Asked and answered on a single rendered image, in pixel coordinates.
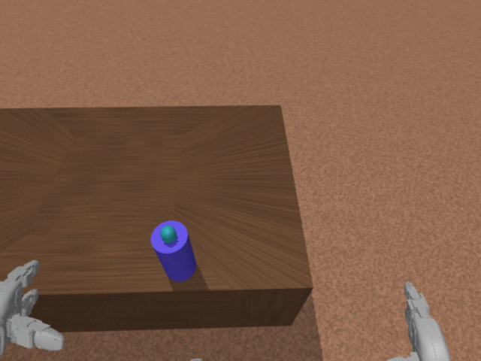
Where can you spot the left robot hand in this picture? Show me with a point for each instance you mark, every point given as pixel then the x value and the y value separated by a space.
pixel 15 310

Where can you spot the bottle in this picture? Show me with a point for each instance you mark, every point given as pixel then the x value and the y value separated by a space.
pixel 170 241

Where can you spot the right robot hand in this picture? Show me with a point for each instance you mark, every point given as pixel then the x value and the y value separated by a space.
pixel 424 332

